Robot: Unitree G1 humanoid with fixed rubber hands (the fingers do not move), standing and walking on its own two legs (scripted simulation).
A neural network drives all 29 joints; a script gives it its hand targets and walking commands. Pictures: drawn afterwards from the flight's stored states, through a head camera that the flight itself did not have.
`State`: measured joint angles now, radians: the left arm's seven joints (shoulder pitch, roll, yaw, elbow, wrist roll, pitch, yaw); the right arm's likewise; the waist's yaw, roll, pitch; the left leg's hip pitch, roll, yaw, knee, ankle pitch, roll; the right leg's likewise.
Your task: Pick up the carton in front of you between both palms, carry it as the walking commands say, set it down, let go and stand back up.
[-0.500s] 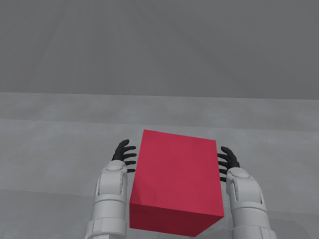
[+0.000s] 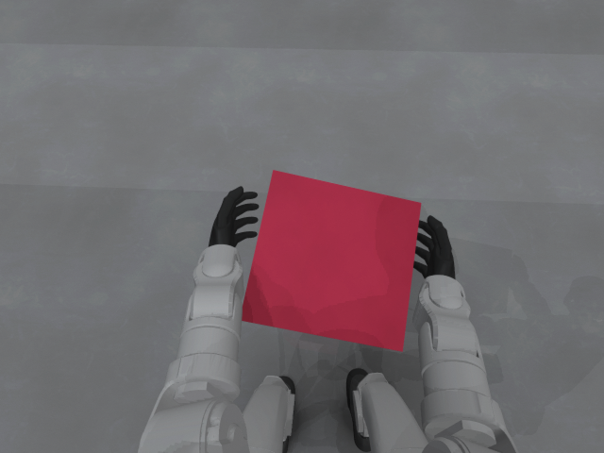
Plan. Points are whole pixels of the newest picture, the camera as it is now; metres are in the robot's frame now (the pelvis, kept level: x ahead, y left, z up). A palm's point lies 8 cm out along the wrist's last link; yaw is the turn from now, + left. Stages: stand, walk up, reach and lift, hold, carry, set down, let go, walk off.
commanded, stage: set down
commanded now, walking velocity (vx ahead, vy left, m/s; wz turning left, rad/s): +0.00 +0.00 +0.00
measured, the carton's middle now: (320, 266) +0.38 +0.01 -0.17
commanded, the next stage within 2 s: none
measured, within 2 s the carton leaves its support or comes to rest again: rests again in 1.80 s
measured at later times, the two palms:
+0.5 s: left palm (241, 240) +0.43 +0.15 -0.20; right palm (403, 274) +0.37 -0.14 -0.22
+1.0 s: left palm (254, 246) +0.47 +0.15 -0.36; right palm (383, 280) +0.39 -0.13 -0.37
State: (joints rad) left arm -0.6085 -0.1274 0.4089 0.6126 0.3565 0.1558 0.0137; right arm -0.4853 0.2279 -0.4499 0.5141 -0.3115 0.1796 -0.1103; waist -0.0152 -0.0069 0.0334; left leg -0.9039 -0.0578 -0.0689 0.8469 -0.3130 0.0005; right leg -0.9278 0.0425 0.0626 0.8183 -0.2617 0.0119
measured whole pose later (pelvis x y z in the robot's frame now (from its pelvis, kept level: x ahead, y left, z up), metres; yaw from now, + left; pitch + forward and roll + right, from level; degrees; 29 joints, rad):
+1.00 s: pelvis -0.05 +0.01 -0.25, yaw -2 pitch +46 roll -3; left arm -1.19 0.16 0.27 0.95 0.19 0.18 0.04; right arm -0.92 0.18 -0.54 0.59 -0.16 0.19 -0.26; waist -0.02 -0.03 -0.08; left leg -2.10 -0.12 -0.07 1.86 -0.56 -0.02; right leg -2.11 0.14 0.07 1.79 -0.49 0.09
